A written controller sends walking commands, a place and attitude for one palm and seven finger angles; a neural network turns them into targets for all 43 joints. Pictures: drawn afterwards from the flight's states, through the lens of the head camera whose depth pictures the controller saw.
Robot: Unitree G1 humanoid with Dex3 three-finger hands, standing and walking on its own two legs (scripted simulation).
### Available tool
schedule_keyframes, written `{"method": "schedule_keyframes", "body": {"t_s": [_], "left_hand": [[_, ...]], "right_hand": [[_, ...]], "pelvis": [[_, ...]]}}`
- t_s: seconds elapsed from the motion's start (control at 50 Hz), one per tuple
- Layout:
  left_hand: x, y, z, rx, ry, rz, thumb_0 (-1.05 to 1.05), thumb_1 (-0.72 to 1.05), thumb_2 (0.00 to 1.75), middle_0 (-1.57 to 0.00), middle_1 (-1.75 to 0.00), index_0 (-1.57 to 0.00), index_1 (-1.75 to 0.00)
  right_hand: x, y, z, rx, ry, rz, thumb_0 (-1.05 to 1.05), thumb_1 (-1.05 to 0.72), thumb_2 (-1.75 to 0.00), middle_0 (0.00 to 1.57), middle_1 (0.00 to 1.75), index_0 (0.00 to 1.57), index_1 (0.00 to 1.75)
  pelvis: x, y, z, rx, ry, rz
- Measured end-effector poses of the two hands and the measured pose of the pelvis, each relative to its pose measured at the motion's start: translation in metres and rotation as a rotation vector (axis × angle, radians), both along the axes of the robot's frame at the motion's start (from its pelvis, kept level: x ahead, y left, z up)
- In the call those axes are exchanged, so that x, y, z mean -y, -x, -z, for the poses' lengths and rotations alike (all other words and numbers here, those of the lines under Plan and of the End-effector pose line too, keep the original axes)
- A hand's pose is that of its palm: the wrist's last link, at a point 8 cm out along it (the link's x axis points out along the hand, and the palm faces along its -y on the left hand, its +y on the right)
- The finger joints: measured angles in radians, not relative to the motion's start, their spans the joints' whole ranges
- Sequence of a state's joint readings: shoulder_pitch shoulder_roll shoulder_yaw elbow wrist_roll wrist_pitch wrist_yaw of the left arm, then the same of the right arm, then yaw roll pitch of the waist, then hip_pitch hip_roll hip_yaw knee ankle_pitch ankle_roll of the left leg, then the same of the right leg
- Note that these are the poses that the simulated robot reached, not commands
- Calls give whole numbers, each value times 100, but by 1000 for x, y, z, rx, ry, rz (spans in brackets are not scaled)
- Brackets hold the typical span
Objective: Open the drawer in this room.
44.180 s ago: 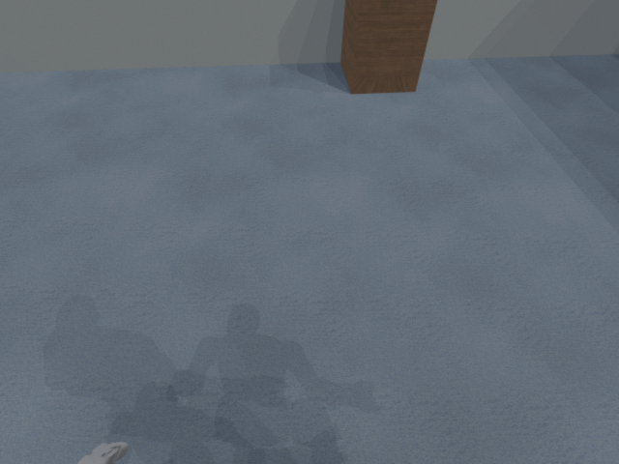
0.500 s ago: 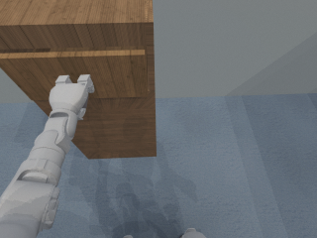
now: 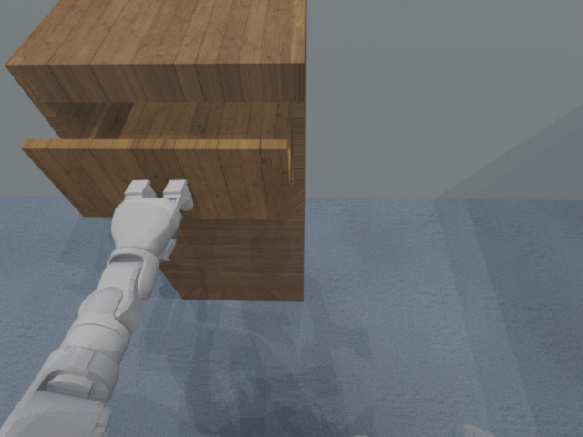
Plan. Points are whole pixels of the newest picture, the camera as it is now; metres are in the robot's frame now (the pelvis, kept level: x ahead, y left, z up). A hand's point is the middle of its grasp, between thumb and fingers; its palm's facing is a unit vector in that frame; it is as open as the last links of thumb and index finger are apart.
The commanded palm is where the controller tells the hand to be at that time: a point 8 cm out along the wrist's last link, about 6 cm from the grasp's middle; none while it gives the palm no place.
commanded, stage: pull the drawer open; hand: left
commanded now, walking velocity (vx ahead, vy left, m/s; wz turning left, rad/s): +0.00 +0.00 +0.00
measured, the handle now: (165, 208) +0.45 +0.22 +0.02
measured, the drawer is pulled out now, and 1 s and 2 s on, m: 0.10 0.21 0.30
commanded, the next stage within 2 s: none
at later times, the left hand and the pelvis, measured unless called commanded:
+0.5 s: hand (153, 269) +0.35 +0.21 +0.00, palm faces -0.02 -0.03 -1.00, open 8.1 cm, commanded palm +0.31 +0.22 +0.06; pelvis +0.00 +0.00 +0.00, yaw -1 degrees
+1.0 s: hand (143, 310) +0.28 +0.21 +0.00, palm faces -0.01 -0.05 -1.00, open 8.0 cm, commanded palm +0.25 +0.23 +0.06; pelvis +0.00 -0.01 +0.00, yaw +0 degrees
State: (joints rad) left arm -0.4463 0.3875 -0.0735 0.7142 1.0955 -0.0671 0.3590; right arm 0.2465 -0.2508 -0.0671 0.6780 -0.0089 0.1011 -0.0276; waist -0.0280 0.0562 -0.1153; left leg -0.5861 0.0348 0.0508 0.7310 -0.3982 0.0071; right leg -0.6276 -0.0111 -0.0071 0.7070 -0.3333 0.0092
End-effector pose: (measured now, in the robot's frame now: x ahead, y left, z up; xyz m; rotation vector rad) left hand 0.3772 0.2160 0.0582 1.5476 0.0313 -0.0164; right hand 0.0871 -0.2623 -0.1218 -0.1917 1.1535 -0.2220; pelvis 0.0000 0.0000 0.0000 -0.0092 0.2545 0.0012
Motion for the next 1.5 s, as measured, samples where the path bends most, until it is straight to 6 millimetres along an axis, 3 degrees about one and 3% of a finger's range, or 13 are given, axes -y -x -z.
{"method": "schedule_keyframes", "body": {"t_s": [0.42, 0.7, 0.9, 1.3, 1.5], "left_hand": [[0, 40, 0, 0, 1, -13, 1, 39, 72, -24, -135, -28, -135], [-1, 85, 0, 21, 21, -22, 2, 37, 72, -26, -135, -31, -135], [0, 104, 0, 22, 18, -40, 3, 38, 71, -26, -135, -31, -135], [0, 154, -1, 12, 41, -56, 6, 40, 67, -25, -135, -32, -135], [0, 178, 0, 23, 33, -70, 5, 39, 68, -26, -134, -32, -135]], "right_hand": [[1, -8, -5, 78, -5, -3, 1, -90, -90, 20, 30, 20, 30], [-7, -49, -15, 178, -13, -65, 1, -90, -90, 20, 30, 20, 30], [-18, -78, -20, 245, -32, -124, 1, -90, -90, 20, 30, 20, 30], [-15, -91, -26, 275, -27, -145, 1, -90, -90, 20, 30, 20, 30], [-23, -102, -21, 298, -45, -184, 1, -90, -90, 20, 30, 20, 30]], "pelvis": [[3, 5, -3, 42, -9, 12], [4, 2, -5, 74, -11, 9], [8, 4, -5, 89, -15, -2], [11, -1, -4, 102, -16, 13], [12, 1, 0, 103, -18, 3]]}}
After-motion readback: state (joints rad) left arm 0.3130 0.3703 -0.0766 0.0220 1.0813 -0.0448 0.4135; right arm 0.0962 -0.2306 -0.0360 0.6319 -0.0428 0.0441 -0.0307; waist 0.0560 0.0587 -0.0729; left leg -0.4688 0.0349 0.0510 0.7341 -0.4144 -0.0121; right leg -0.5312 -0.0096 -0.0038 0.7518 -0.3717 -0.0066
